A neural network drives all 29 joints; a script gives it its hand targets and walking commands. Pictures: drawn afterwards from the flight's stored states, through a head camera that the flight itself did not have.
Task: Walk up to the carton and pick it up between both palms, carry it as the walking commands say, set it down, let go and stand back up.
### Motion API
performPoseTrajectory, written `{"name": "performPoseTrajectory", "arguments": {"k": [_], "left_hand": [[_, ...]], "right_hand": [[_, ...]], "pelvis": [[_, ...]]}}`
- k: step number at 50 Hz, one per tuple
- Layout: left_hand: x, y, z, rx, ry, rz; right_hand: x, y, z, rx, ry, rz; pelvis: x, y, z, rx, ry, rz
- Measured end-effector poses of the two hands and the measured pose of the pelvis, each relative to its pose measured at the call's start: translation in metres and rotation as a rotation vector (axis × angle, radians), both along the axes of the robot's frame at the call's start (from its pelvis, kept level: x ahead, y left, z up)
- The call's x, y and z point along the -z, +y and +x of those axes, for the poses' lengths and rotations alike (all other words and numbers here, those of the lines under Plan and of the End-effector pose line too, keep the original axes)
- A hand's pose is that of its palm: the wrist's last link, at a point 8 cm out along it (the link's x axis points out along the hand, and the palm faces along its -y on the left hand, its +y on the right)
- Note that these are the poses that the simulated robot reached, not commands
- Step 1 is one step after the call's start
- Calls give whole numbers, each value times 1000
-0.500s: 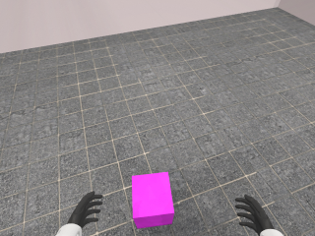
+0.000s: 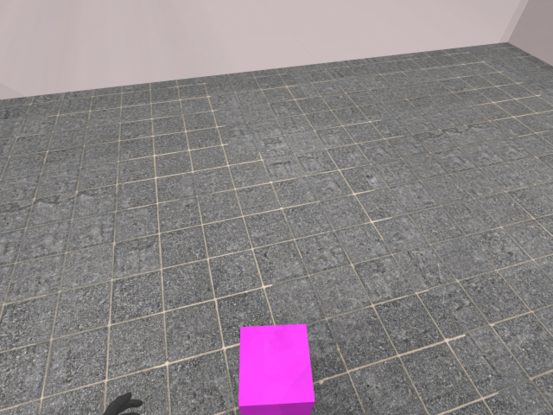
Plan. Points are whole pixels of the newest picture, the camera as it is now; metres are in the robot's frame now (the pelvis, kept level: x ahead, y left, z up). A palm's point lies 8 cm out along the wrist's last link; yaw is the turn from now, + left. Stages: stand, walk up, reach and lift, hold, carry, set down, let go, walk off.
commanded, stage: stand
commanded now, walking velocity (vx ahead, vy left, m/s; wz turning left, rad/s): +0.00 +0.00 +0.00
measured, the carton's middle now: (274, 375) +0.37 +0.03 -0.64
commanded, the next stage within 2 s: none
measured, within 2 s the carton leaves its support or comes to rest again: neither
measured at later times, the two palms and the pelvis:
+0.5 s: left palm out of the picture +0.03 +0.27 -0.13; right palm out of the picture +0.08 -0.25 -0.12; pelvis +0.02 +0.01 -0.01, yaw +3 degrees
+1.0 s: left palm out of the picture -0.06 +0.24 -0.14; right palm out of the picture +0.01 -0.23 -0.14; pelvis +0.01 +0.01 +0.00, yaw +5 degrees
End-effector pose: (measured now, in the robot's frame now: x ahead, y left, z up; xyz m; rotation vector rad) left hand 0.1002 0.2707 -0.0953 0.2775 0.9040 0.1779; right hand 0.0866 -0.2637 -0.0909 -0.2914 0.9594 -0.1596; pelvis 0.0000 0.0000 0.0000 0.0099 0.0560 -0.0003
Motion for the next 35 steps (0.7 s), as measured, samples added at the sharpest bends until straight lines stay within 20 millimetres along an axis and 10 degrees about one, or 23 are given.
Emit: {"name": "performPoseTrajectory", "arguments": {"k": [16,35], "left_hand": [[26,5,-35,-91,164,-15],[44,-6,-112,-159,399,-56]], "right_hand": [[25,18,10,-10,107,21],[37,23,-33,2,281,16]], "pelvis": [[8,7,23,-39,7,-8],[5,9,16,-71,-28,-14]]}}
